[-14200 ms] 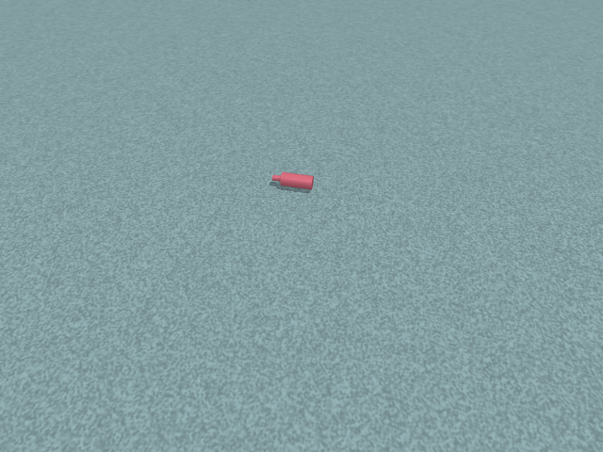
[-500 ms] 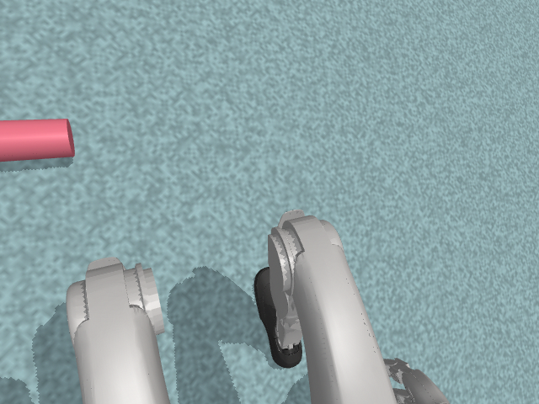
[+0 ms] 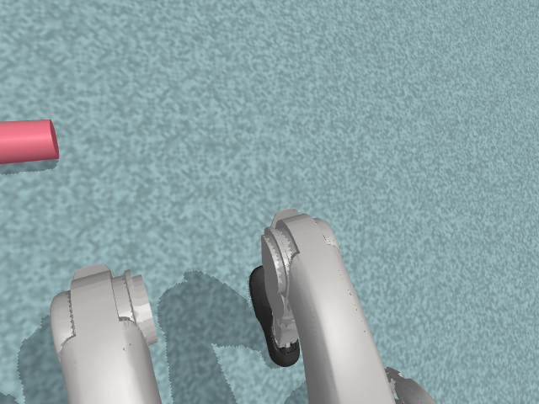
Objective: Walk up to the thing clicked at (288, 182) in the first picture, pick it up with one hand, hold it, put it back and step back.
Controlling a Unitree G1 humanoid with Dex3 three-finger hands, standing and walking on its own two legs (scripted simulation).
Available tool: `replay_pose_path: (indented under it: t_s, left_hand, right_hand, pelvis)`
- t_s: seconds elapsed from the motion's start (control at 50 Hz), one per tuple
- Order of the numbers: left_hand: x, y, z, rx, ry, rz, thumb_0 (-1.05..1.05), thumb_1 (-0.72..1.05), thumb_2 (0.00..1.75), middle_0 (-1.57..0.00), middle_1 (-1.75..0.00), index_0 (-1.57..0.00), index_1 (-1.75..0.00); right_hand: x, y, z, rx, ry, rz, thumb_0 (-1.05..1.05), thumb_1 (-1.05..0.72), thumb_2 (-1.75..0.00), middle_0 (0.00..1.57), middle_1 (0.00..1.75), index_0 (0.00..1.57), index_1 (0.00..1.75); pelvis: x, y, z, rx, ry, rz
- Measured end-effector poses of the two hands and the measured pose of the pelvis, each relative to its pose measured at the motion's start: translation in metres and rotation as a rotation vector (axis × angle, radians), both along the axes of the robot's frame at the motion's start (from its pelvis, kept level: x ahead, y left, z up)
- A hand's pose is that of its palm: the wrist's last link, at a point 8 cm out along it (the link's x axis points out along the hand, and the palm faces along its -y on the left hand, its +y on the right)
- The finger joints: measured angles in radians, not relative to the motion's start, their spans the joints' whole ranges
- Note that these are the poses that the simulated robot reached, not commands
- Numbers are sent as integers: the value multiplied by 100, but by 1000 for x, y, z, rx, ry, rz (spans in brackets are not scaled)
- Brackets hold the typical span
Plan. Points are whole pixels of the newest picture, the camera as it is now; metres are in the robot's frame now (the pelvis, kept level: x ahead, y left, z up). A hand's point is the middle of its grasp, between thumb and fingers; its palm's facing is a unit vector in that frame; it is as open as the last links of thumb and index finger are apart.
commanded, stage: rise first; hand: left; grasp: from above
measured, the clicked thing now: out of the picture +0.53 +0.30 -0.29
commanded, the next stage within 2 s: approach in 0.78 s
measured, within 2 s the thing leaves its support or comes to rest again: neither
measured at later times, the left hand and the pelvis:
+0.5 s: hand out of the picture +0.48 +0.33 -0.17, palm faces -0.45 -0.04 -0.89, open 13.7 cm; pelvis +0.00 +0.00 +0.00, yaw +0 degrees
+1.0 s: hand out of the picture +0.48 +0.33 -0.16, palm faces -0.45 -0.02 -0.89, open 13.8 cm; pelvis +0.00 +0.00 +0.00, yaw +0 degrees
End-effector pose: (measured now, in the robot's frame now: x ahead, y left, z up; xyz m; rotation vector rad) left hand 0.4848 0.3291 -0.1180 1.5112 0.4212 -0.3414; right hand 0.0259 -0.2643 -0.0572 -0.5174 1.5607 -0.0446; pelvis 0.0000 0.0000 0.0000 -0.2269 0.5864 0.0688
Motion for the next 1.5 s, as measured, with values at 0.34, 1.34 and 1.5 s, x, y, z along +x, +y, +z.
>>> replay_pose_path:
  t_s: [0.34, 1.34, 1.5]
  left_hand:
    - [1, 1, 6, -3, -22, -1, 0, -48, 99, -13, -98, -12, -98]
    - [49, -61, 25, 9, -80, -64, 0, -51, 103, -9, -99, -9, -99]
    - [27, -53, 12, 47, 15, 3, 0, -52, 104, -9, -98, -8, -98]
  right_hand:
    - [19, -11, -1, -6, -32, 38, 0, -91, -90, 20, 30, 20, 30]
    - [-7, -4, 10, -21, -58, -46, 0, -90, -88, 20, 30, 20, 30]
    - [-20, -2, 2, 33, -30, -67, 0, -90, -88, 20, 30, 20, 30]
  pelvis:
    - [1, -3, 0, 3, -1, -1]
    - [-1, -1, 6, 6, 31, -7]
    - [-4, -5, 8, 24, 17, -8]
